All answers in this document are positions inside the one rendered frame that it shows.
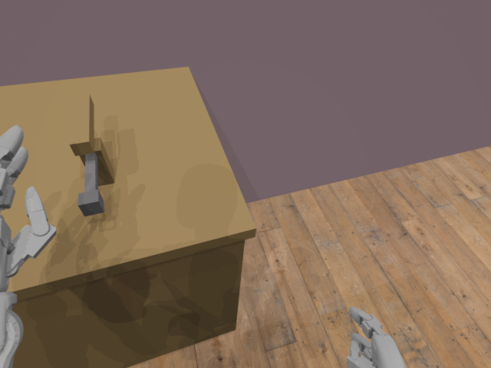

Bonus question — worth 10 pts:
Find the robot left hand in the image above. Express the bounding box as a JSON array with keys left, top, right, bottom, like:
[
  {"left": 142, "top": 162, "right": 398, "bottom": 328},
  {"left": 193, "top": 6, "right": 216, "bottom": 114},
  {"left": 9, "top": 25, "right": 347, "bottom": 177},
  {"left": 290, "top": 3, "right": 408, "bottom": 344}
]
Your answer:
[{"left": 0, "top": 125, "right": 56, "bottom": 292}]

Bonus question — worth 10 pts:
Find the tap lever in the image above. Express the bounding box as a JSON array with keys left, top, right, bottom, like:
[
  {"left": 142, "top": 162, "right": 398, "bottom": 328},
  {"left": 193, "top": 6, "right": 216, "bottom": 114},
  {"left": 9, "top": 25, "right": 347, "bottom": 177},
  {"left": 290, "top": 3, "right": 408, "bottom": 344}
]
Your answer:
[{"left": 78, "top": 153, "right": 104, "bottom": 217}]

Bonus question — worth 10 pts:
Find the left robot forearm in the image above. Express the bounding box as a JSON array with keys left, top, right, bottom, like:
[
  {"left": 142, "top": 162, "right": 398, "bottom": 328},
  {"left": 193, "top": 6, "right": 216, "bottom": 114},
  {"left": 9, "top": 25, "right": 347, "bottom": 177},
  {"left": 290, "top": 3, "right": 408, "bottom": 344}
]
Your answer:
[{"left": 0, "top": 291, "right": 24, "bottom": 368}]

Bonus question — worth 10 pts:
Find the counter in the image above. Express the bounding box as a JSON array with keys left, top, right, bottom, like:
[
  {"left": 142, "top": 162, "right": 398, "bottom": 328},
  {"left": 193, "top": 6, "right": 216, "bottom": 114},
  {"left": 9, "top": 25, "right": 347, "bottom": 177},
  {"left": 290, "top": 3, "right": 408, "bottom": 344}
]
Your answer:
[{"left": 0, "top": 67, "right": 256, "bottom": 368}]

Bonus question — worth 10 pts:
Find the robot right hand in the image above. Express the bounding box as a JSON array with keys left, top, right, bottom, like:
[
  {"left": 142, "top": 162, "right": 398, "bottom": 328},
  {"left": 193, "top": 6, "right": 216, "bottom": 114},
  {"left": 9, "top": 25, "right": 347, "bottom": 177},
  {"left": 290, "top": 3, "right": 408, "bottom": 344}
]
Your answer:
[{"left": 347, "top": 307, "right": 406, "bottom": 368}]

